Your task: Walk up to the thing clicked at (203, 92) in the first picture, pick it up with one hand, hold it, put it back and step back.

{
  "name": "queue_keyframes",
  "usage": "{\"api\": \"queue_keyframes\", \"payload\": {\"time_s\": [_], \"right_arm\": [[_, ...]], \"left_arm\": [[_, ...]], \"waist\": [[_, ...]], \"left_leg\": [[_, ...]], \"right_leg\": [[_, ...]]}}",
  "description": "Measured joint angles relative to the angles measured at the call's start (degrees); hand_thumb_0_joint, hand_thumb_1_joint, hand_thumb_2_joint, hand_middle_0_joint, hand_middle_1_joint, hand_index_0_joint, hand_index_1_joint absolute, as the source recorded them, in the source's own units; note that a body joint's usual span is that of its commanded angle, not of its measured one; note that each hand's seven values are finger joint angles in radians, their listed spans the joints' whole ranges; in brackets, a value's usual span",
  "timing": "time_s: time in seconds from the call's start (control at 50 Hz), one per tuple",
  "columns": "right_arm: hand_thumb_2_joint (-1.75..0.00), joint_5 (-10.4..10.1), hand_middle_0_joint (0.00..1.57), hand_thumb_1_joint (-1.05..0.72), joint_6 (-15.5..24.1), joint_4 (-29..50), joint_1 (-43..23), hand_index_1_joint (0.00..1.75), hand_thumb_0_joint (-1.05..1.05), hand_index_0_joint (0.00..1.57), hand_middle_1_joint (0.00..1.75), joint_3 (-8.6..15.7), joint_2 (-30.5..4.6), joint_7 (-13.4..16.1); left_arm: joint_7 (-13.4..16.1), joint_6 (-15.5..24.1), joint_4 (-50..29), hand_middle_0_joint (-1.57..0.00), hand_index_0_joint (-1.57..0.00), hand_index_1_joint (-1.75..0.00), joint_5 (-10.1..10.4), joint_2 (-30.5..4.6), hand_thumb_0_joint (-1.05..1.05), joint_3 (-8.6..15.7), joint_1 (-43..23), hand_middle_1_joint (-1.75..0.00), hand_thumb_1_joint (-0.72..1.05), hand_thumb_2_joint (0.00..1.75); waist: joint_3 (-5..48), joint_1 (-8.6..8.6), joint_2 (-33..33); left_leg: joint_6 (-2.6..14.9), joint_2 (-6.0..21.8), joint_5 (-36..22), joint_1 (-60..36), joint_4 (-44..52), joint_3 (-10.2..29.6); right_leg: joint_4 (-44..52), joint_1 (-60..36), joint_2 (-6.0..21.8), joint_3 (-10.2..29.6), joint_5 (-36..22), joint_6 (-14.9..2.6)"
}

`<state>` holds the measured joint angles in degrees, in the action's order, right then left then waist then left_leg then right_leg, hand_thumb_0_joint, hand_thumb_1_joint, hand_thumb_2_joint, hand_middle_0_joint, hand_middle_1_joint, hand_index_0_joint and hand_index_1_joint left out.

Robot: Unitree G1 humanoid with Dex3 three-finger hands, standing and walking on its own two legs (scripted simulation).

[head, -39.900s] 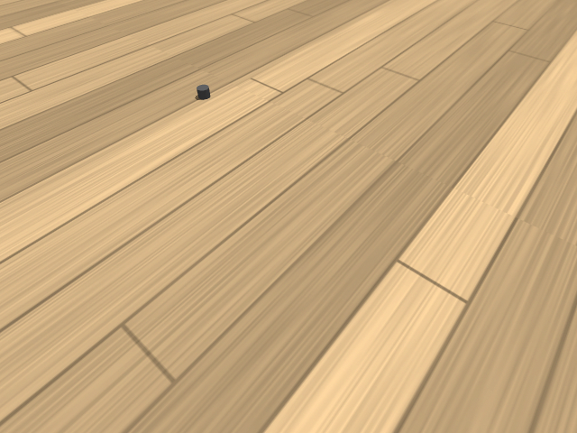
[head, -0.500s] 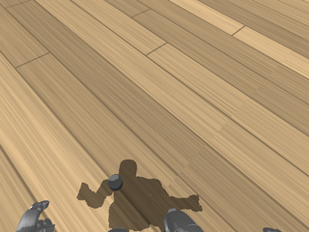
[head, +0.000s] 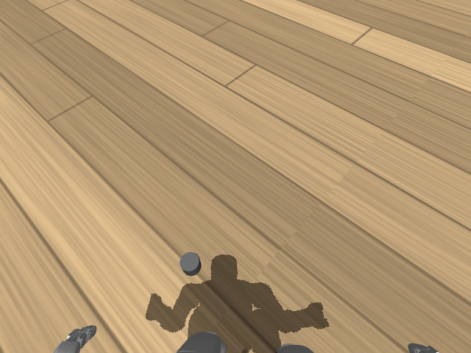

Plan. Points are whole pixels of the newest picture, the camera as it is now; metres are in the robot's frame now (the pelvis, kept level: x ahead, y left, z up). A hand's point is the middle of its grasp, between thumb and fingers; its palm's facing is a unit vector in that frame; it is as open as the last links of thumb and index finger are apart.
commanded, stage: step back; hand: left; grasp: from above
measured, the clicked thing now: (190, 264) +0.50 +0.22 -0.73
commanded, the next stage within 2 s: none
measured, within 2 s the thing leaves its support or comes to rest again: neither
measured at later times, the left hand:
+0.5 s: hand out of the picture -0.08 +0.26 -0.16, palm faces -0.02 -0.92 -0.38, open 7.4 cm
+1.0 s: hand out of the picture -0.21 +0.23 -0.15, palm faces +0.07 -0.91 -0.41, open 7.4 cm
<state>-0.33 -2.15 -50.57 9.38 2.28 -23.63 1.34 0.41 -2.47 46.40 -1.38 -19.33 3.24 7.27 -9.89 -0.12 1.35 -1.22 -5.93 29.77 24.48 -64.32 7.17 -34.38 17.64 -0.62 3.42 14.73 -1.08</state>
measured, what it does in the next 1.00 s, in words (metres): walks backwards: left foot, then right foot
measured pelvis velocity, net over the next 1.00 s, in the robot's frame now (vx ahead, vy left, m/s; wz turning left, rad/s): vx -0.34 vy -0.05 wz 0.10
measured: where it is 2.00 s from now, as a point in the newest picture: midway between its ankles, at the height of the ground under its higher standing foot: outside the picture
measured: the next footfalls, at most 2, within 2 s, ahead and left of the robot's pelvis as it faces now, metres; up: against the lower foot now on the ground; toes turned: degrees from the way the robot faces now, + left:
left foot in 0.14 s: -0.02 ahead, +0.11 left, +0.00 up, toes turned +0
right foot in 0.56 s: -0.17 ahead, -0.16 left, +0.00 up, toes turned +1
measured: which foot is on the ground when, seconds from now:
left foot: up 0.00-0.12, down 0.14-0.58, up 0.60-0.92, down 0.94-1.00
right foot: down 0.00-0.14, up 0.16-0.54, down 0.56-0.96, up 0.98-1.00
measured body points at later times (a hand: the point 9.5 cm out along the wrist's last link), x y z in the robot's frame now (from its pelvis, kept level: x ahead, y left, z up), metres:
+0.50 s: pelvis -0.16 -0.02 -0.01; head -0.10 +0.00 +0.44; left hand -0.08 +0.31 -0.13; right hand -0.02 -0.33 -0.10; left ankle -0.06 +0.11 -0.73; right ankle -0.20 -0.17 -0.70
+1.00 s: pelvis -0.34 -0.05 -0.01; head -0.28 -0.05 +0.43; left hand -0.22 +0.27 -0.12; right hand -0.25 -0.36 -0.14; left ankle -0.36 +0.06 -0.73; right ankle -0.23 -0.16 -0.72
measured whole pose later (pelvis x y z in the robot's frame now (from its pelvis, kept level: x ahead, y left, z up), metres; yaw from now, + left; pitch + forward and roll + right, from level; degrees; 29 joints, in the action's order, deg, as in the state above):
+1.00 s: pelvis -0.34 -0.05 -0.01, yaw +6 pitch -3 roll +2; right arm 1.8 -2.8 -50.6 12.3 2.9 -21.7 -0.3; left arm 1.4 -3.4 44.6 -1.0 -22.3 3.2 4.5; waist -11.6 0.5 -1.7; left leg 1.1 -2.8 21.9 13.6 -38.8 0.7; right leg -45.0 27.0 2.8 -0.6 21.2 -0.2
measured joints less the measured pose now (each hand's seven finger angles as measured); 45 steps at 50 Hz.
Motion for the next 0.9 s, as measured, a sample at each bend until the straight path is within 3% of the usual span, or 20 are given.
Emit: {"api": "queue_keyframes", "payload": {"time_s": [0.08, 0.12, 0.16, 0.2, 0.22, 0.28, 0.34, 0.46, 0.54, 0.58, 0.62, 0.64, 0.68, 0.74, 0.82, 0.9], "right_arm": [[-0.90, 0.56, 0.20, -0.91, -0.02, 0.02, 0.79, 0.30, 0.01, 0.20, 0.30, 0.02, 0.01, -0.23], [-0.90, 1.00, 0.20, -0.91, 0.46, 0.08, 1.18, 0.30, 0.01, 0.20, 0.30, 0.23, 0.27, -0.61], [-0.90, 1.85, 0.20, -0.91, 0.83, -0.33, 0.84, 0.30, 0.01, 0.20, 0.30, 0.47, 1.59, -0.86], [-0.90, 2.25, 0.20, -0.91, 1.03, -0.04, 1.05, 0.30, 0.01, 0.20, 0.30, 0.02, 2.20, -1.60], [-0.90, 2.33, 0.20, -0.91, 1.23, 0.00, 1.12, 0.30, 0.01, 0.20, 0.30, -0.17, 2.49, -1.70], [-0.90, 2.42, 0.20, -0.90, 1.29, 0.34, 1.07, 0.30, 0.01, 0.20, 0.30, -0.53, 3.25, -1.40], [-0.90, 2.16, 0.21, -0.90, 1.33, 1.44, 0.24, 0.30, 0.01, 0.20, 0.30, -0.27, 3.38, -1.04], [-0.90, 1.95, 0.21, -0.90, 1.73, 4.58, -2.11, 0.30, 0.01, 0.20, 0.30, 0.15, 2.75, -0.86], [-0.90, 2.14, 0.21, -0.90, 0.79, 5.57, -3.28, 0.30, 0.01, 0.20, 0.30, 0.32, 1.39, -1.32], [-0.90, 1.79, 0.20, -0.90, -0.03, 5.11, -3.76, 0.30, 0.01, 0.20, 0.30, 0.80, 0.10, -1.31], [-0.90, 1.47, 0.20, -0.90, -0.97, 3.75, -2.91, 0.30, 0.01, 0.20, 0.30, 1.40, 0.18, -0.62], [-0.90, 1.33, 0.20, -0.90, -1.28, 3.16, -2.22, 0.30, 0.01, 0.20, 0.30, 1.43, 0.22, -0.45], [-0.90, 0.90, 0.20, -0.91, -1.14, 2.49, -0.55, 0.30, 0.01, 0.20, 0.30, 1.45, -0.22, -0.38], [-0.90, 0.64, 0.20, -0.91, -0.49, 1.79, 2.02, 0.30, 0.01, 0.20, 0.30, 1.22, -0.69, -0.34], [-0.90, 1.03, 0.20, -0.91, -0.91, 0.35, 4.39, 0.30, 0.01, 0.20, 0.30, 0.98, -0.52, -0.16], [-0.90, 1.41, 0.20, -0.91, -0.96, -0.06, 4.52, 0.30, 0.01, 0.20, 0.30, 0.75, 0.43, -0.41]], "left_arm": [[0.25, 0.03, -2.46, -0.21, -0.20, -0.30, -0.22, -0.80, 0.00, -0.01, -1.00, -0.30, 0.90, 0.90], [0.13, -0.23, -3.28, -0.21, -0.20, -0.30, 0.06, -1.74, 0.00, -0.13, -1.50, -0.30, 0.90, 0.90], [0.06, -0.73, -3.10, -0.21, -0.20, -0.30, 0.45, -3.00, 0.00, 0.19, -2.18, -0.30, 0.90, 0.90], [0.47, -1.37, -1.79, -0.21, -0.20, -0.30, 0.42, -3.17, 0.00, 0.66, -1.87, -0.30, 0.91, 0.90], [0.67, -1.67, -1.12, -0.21, -0.20, -0.30, 0.45, -3.27, 0.00, 0.83, -1.59, -0.30, 0.91, 0.90], [0.78, -1.76, -0.07, -0.21, -0.20, -0.30, 0.91, -3.72, 0.00, 1.40, -0.14, -0.30, 0.91, 0.90], [0.55, -1.49, 0.24, -0.21, -0.20, -0.30, 0.74, -4.01, 0.00, 1.91, 1.81, -0.30, 0.91, 0.90], [0.07, -1.79, 1.54, -0.21, -0.20, -0.30, 0.43, -4.30, 0.00, 1.96, 4.38, -0.30, 0.91, 0.90], [-0.75, -1.02, 2.51, -0.21, -0.20, -0.30, 0.33, -3.90, 0.00, 1.68, 5.12, -0.30, 0.91, 0.90], [-0.92, -0.36, 3.28, -0.21, -0.20, -0.30, -0.28, -2.49, 0.00, 1.74, 5.24, -0.30, 0.91, 0.90], [-1.41, -0.51, 3.07, -0.21, -0.20, -0.30, -0.70, -1.68, 0.00, 1.27, 6.11, -0.30, 0.91, 0.90], [-1.41, -0.58, 2.90, -0.21, -0.20, -0.30, -0.72, -1.40, 0.00, 1.04, 6.57, -0.30, 0.91, 0.90], [-1.10, -0.75, 2.83, -0.21, -0.20, -0.30, -0.81, -0.59, 0.00, 0.74, 6.75, -0.30, 0.91, 0.90], [-0.60, -0.78, 2.04, -0.21, -0.20, -0.30, -1.03, -0.22, 0.00, 0.84, 5.52, -0.30, 0.90, 0.90], [0.24, 0.01, -0.73, -0.21, -0.20, -0.30, -1.00, -0.60, 0.00, 0.75, 2.49, -0.30, 0.90, 0.90], [0.81, 0.39, -3.02, -0.21, -0.20, -0.30, -0.45, -1.67, 0.00, 0.36, -0.68, -0.30, 0.90, 0.90]], "waist": [[-0.03, 0.14, -0.48], [-0.06, 0.46, -1.08], [-1.03, -0.01, -3.84], [-0.83, 0.26, -3.96], [-0.68, 0.55, -3.76], [0.10, 0.27, -4.01], [0.22, -0.38, -4.07], [-0.63, -1.07, -3.38], [-0.19, -1.37, -2.09], [-0.34, -0.96, 0.92], [0.70, -1.33, 0.88], [1.25, -1.86, 0.30], [2.01, -1.91, 0.28], [2.24, -1.23, 0.53], [1.30, -0.56, 0.57], [-0.38, 0.00, -0.47]], "left_leg": [[0.03, 2.30, -0.50, -5.89, 13.38, -3.28], [0.79, 3.52, -5.87, -9.94, 24.14, -4.90], [2.65, 2.34, -9.08, -10.85, 26.85, -6.29], [3.29, 3.12, -9.62, -9.89, 26.22, -6.05], [3.32, 3.75, -10.35, -9.72, 26.73, -5.67], [3.11, 5.11, -13.42, -9.31, 29.77, -5.60], [2.84, 6.19, -15.92, -8.24, 31.59, -6.07], [1.94, 8.39, -19.19, -4.45, 31.10, -7.32], [0.26, 9.76, -20.72, -0.47, 28.62, -7.73], [0.03, 10.64, -19.08, 1.84, 25.87, -5.24], [0.18, 6.49, -8.06, 4.58, 17.98, -1.65], [0.14, 4.12, -5.66, 5.73, 12.41, -0.63], [0.26, 0.58, -5.32, 6.82, 3.80, 1.00], [-0.17, -1.11, -4.90, 4.82, -1.32, 0.89], [-0.79, 0.16, -0.96, -1.66, 4.18, -0.91], [0.05, 2.78, -0.86, -8.33, 17.31, -4.02]], "right_leg": [[-0.66, 2.21, 0.69, -1.69, -1.47, 0.63], [-2.69, 4.01, 1.05, -2.64, -1.40, 1.15], [-5.72, 5.61, 1.87, -1.17, 0.83, 1.09], [-13.71, 7.71, -1.59, 2.02, 11.26, 0.72], [-19.20, 8.76, -3.68, 3.48, 13.79, 0.50], [-32.36, 10.67, -7.21, 6.03, 14.34, 0.37], [-36.56, 9.33, -7.24, 6.60, 13.23, 1.68], [-24.82, 2.28, -3.44, 4.62, 14.60, 3.14], [-7.71, -4.17, -0.55, 0.52, 10.70, 1.56], [-4.15, -5.27, -1.88, -1.51, 8.61, 0.87], [-5.71, -3.43, -1.07, -1.65, 8.07, 0.19], [-5.60, -2.82, -0.28, -1.15, 7.42, -0.09], [-3.87, -2.25, 0.82, -1.17, 5.37, -0.03], [-2.01, -0.95, 1.74, -2.22, 2.80, -0.17], [-1.90, 1.61, 2.62, -4.47, 0.60, -0.37], [-3.54, 5.03, 3.85, -6.36, -1.23, -0.12]]}}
